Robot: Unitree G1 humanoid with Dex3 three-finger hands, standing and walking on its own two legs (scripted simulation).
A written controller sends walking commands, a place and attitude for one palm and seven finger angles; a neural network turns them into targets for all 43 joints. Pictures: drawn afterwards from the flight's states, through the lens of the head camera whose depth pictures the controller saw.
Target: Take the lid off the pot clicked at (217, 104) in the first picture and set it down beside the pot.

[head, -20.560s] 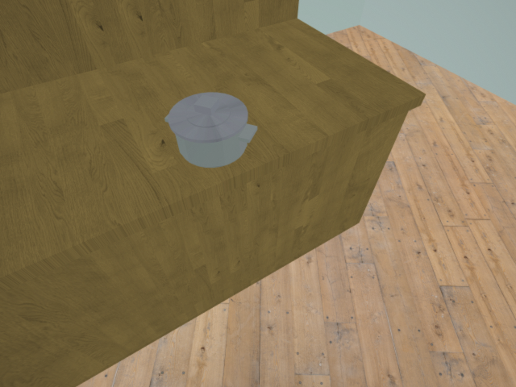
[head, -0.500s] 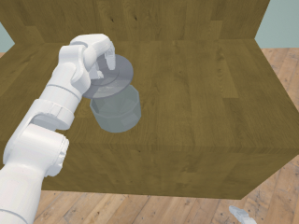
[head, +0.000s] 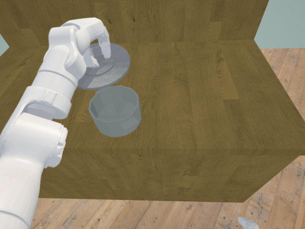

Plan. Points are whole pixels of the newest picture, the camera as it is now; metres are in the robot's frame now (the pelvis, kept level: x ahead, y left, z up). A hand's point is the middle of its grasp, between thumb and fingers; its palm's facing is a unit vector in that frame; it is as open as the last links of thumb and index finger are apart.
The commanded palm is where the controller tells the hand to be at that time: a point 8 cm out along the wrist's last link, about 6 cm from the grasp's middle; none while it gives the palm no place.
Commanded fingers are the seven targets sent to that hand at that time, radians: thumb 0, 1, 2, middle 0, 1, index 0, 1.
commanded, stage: lift the lid straight up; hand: left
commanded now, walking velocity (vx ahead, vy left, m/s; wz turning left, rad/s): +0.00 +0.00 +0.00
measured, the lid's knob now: (94, 55) +0.51 +0.14 +0.21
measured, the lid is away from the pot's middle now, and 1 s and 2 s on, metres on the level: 0.02 0.11 0.23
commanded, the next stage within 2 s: move the lid sideways beside the pot in 0.08 s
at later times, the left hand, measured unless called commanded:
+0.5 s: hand (78, 55) +0.48 +0.16 +0.23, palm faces -0.23 -0.03 -0.97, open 6.6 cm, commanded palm +0.46 +0.17 +0.29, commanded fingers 0.00 0.63 0.95 -0.86 -1.07 -0.93 -1.08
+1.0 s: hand (57, 56) +0.48 +0.22 +0.23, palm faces -0.25 -0.02 -0.97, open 6.6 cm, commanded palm +0.47 +0.23 +0.29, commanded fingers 0.00 0.63 0.95 -0.86 -1.07 -0.93 -1.08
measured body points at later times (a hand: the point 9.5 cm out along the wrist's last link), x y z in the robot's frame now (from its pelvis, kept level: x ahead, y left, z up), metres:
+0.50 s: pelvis +0.00 +0.00 +0.00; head +0.03 -0.03 +0.45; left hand +0.48 +0.16 +0.28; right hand +0.11 -0.26 -0.13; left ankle +0.03 +0.11 -0.74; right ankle -0.03 -0.14 -0.74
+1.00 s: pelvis +0.00 +0.01 +0.00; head +0.05 -0.01 +0.45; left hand +0.49 +0.22 +0.28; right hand +0.09 -0.27 -0.12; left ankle +0.03 +0.11 -0.74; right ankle -0.03 -0.14 -0.74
